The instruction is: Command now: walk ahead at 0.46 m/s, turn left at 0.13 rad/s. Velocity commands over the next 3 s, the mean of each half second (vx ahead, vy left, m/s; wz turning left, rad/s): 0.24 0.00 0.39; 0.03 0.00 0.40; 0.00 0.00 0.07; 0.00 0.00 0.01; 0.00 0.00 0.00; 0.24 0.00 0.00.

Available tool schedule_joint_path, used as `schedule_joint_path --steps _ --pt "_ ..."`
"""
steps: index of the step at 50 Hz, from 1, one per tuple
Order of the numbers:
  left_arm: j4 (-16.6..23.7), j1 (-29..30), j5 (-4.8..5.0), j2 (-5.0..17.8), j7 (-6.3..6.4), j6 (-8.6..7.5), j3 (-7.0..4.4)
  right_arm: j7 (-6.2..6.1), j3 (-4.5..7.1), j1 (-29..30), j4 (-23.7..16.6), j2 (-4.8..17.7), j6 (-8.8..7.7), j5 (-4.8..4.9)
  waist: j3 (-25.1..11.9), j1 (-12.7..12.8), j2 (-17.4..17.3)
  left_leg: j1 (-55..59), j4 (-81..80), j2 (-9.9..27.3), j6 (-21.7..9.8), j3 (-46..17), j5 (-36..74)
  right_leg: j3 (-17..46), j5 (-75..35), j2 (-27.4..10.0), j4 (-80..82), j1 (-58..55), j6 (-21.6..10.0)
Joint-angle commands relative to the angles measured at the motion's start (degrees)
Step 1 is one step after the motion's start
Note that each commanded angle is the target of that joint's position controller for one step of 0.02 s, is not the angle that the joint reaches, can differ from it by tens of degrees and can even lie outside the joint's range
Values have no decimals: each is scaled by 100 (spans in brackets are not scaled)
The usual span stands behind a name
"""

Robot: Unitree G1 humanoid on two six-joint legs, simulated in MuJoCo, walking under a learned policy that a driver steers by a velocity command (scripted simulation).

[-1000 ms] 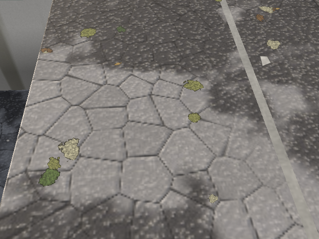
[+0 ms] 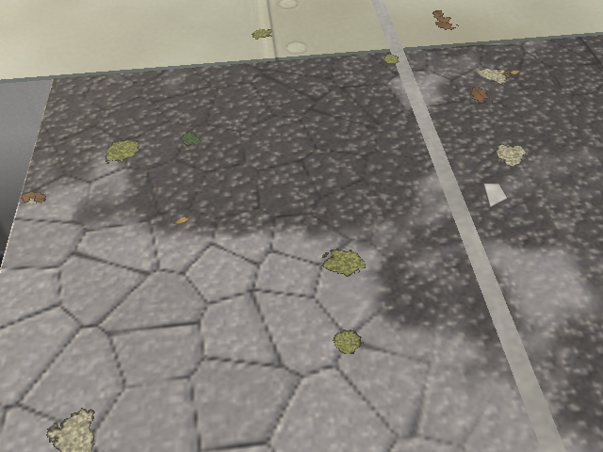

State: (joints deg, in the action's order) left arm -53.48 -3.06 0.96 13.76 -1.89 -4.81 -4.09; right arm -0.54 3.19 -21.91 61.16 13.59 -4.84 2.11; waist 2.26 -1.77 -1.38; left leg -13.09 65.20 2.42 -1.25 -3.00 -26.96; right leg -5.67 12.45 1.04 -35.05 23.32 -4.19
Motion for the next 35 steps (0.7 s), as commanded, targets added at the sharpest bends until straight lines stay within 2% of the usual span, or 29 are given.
schedule_joint_path --steps 1,2,3,4,7,9,13,17,19,20,21,22,23,24,25,26,27,28,29,31,33,35 --pt "-7 -518 -75 573 -17 -135 -59 -73 162 492 -603 592 -141 36 -208 361 420 -2486 956 517 -277 -178 798 2699 921 -1879 2497 -1708 -868" --pt "-25 -373 -125 442 -23 -164 -20 -101 193 245 -534 506 -35 2 -181 142 563 -2088 712 655 -308 -249 1000 2183 731 -1688 2636 -1296 -720" --pt "-83 -387 -148 375 -15 -169 -5 -109 209 102 -487 410 58 11 -153 51 662 -1864 532 677 -329 -276 1055 1852 661 -1589 2756 -1052 -648" --pt "-137 -466 -163 376 17 -182 2 -130 223 101 -474 358 128 26 -25 27 610 -1798 370 660 -304 -271 1088 1532 211 -1532 2846 -868 -640" --pt "-234 -657 -261 601 167 -190 -26 -170 286 486 -650 391 219 -60 140 -14 417 -2147 -184 513 -97 -356 1581 746 -1752 -1517 2776 -862 -704" --pt "-197 -649 -288 682 273 -140 -38 -113 296 751 -821 375 222 -130 46 -23 435 -2282 -772 444 27 -278 2121 302 -2675 -1479 2613 -1038 -671" --pt "-121 -712 -200 860 450 7 -74 54 189 1528 -1212 200 269 -186 -57 210 428 -1944 -2055 380 108 253 2823 -299 -3089 -1406 2391 -1248 -581" --pt "-113 -936 -63 1043 507 215 -169 185 199 1919 -1601 341 362 -179 -139 357 493 -2052 -2620 235 25 499 2179 -314 -3299 -1710 1830 -2094 -582" --pt "-19 -844 1 1128 531 316 -224 251 245 1857 -1747 470 379 -164 -228 263 633 -1886 -2820 75 -132 643 1575 -300 -3808 -1819 1306 -2337 -472" --pt "58 -751 31 1163 550 357 -247 280 291 1650 -1758 566 368 -151 -349 140 667 -1608 -3080 -89 -243 752 1446 -331 -4214 -1787 850 -2409 -372" --pt "122 -672 58 1132 562 399 -242 291 376 1177 -1676 715 325 -144 -592 -125 530 -916 -3691 -318 -402 855 1933 -498 -4303 -1576 25 -2315 -173" --pt "148 -929 -12 1076 536 394 -220 211 547 669 -1614 1186 294 -176 -1017 -306 -29 290 -4108 -117 -691 223 3766 -617 -3304 -1172 -1222 -1660 234" --pt "413 -957 -317 518 464 332 -46 71 675 490 -1634 1823 318 -244 -1487 16 -1368 1776 -3648 1283 -1429 -1652 6963 -637 1193 -400 -3069 165 627" --pt "564 -1030 -226 564 374 243 -6 106 572 462 -1800 1677 293 -347 -2462 10 -1347 2560 -4043 2092 -2519 -3414 6137 581 3000 303 -4416 1208 729" --pt "586 -675 -29 822 307 205 -75 140 479 638 -1932 1344 278 -314 -2221 -140 -597 2270 -4218 1798 -2259 -2854 5546 1084 2588 8 -4605 1527 632" --pt "633 -447 38 837 317 215 -81 108 432 1059 -2015 1135 267 -214 -1670 -32 -278 1729 -4297 1476 -1896 -2182 4835 1057 2058 -172 -4322 1689 590" --pt "555 -398 -44 837 391 268 -103 77 396 1342 -2082 1017 291 -141 -1254 104 140 1077 -4420 1214 -1588 -1824 4186 1031 1717 -350 -3818 1582 618" --pt "591 -349 -117 957 454 333 -152 37 377 1485 -2121 953 323 -132 -1063 207 38 537 -4537 1056 -1472 -1699 3730 1048 1509 -424 -3382 1299 631" --pt "605 -378 -132 947 462 389 -162 14 376 1538 -2164 973 358 -192 -1001 293 -105 167 -4638 904 -1424 -1619 3493 989 1361 -364 -3141 987 641" --pt "613 -461 -115 770 488 429 -123 -30 422 1469 -2216 1109 375 -247 -1016 330 -341 -7 -4696 762 -1398 -1568 3432 926 1215 -219 -2460 773 695" --pt "634 -399 -116 712 516 440 -95 -86 464 1387 -2265 1232 398 -218 -1091 276 -416 -18 -4704 728 -1360 -1649 3083 973 1050 -141 -1942 685 769" --pt "632 -369 -111 721 511 458 -84 -136 460 1453 -2339 1236 444 -204 -1126 245 -511 -123 -4734 679 -1263 -1683 2385 1001 777 -131 -1599 550 812"
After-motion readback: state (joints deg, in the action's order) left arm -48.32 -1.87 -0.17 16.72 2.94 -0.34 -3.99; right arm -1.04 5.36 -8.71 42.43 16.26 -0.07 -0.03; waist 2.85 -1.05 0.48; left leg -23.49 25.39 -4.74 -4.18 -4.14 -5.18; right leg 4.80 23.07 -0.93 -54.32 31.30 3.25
